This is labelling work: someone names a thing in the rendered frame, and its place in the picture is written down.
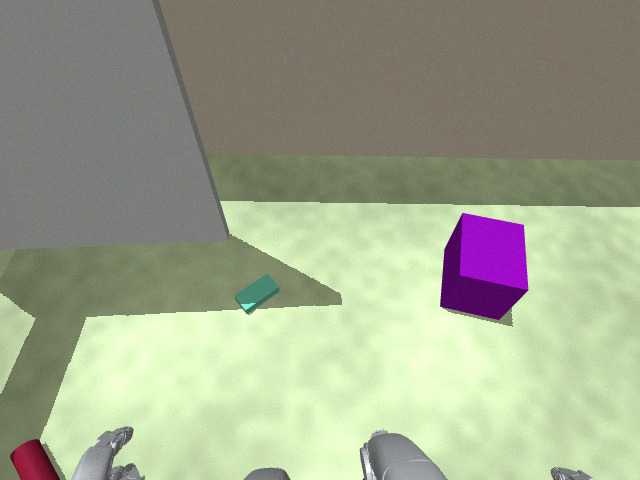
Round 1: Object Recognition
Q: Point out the left robot hand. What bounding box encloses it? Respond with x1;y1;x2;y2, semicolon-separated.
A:
71;426;145;480

